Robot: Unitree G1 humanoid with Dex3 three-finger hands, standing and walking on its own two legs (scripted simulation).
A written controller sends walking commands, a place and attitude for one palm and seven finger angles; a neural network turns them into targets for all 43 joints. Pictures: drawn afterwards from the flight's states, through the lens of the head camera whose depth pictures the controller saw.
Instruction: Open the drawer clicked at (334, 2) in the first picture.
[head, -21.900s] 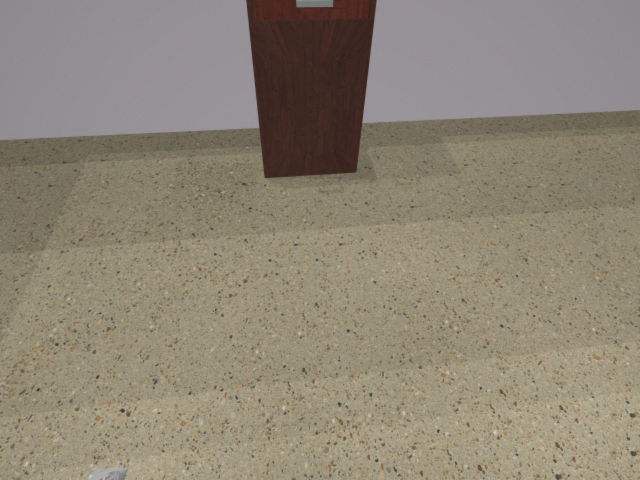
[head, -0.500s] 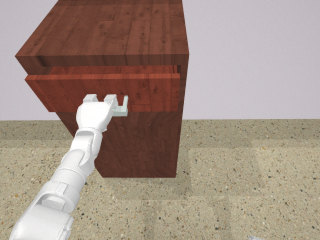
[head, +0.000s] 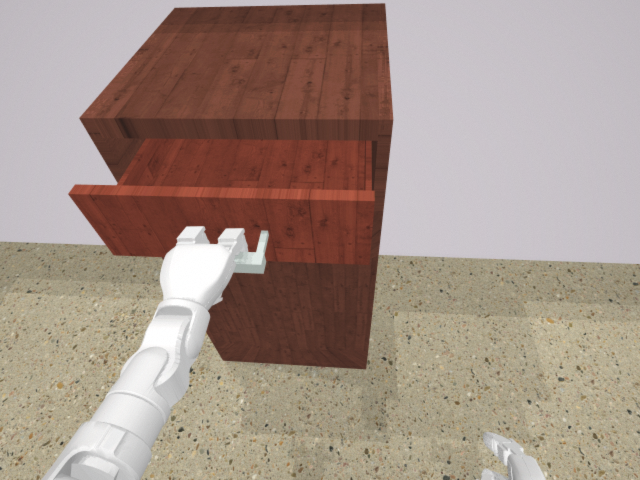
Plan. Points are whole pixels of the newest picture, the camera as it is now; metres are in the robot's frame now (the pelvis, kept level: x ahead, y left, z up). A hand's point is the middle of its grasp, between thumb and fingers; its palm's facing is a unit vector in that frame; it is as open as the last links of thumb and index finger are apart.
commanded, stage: pull the drawer open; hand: left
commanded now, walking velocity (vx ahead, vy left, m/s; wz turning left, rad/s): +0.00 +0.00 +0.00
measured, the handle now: (222, 249) +0.41 +0.17 +0.05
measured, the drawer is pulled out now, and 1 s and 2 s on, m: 0.12 0.25 0.30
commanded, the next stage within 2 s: open the thumb to release the handle in 1.84 s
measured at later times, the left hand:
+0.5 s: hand (203, 325) +0.30 +0.18 +0.03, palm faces +0.03 -0.09 -1.00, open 5.5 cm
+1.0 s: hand (189, 376) +0.24 +0.18 +0.03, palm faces +0.04 -0.12 -0.99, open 5.6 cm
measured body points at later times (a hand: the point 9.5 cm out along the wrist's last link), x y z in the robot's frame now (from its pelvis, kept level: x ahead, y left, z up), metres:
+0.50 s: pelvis -0.01 +0.00 +0.00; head +0.01 -0.04 +0.45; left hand +0.30 +0.18 +0.08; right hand +0.16 -0.24 -0.11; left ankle -0.04 +0.10 -0.72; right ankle -0.02 -0.08 -0.72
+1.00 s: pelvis +0.00 -0.01 +0.00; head +0.01 -0.04 +0.45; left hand +0.23 +0.18 +0.08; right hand +0.20 -0.22 -0.10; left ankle -0.04 +0.10 -0.72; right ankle -0.02 -0.08 -0.72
